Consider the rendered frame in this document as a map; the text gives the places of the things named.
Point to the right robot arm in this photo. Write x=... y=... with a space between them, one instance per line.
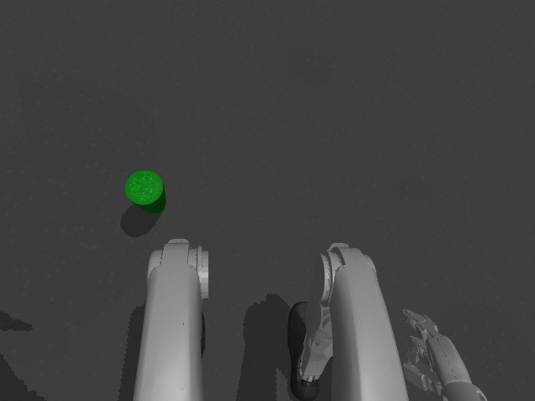
x=462 y=391

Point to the right robot foot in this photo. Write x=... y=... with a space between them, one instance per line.
x=302 y=390

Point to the cup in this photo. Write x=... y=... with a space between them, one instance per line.
x=146 y=190

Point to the right robot hand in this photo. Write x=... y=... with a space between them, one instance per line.
x=443 y=363

